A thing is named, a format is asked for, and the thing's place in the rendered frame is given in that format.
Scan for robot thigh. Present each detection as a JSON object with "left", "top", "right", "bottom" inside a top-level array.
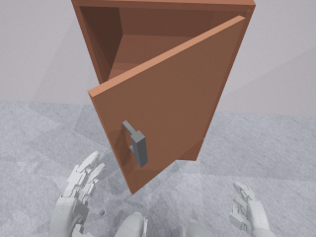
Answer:
[
  {"left": 115, "top": 214, "right": 149, "bottom": 237},
  {"left": 180, "top": 222, "right": 213, "bottom": 237}
]

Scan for cupboard door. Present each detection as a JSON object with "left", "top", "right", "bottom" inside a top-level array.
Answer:
[{"left": 88, "top": 15, "right": 246, "bottom": 194}]

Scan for robot right hand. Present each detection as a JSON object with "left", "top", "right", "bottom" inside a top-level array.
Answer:
[{"left": 229, "top": 181, "right": 271, "bottom": 236}]

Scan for right robot thigh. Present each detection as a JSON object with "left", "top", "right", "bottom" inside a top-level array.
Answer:
[{"left": 180, "top": 222, "right": 213, "bottom": 237}]

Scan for robot left hand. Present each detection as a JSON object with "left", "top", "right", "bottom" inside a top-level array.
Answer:
[{"left": 48, "top": 151, "right": 106, "bottom": 237}]

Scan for left robot thigh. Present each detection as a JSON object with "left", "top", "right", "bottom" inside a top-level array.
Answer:
[{"left": 115, "top": 214, "right": 149, "bottom": 237}]

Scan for handle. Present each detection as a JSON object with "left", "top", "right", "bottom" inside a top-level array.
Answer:
[{"left": 122, "top": 120, "right": 148, "bottom": 168}]

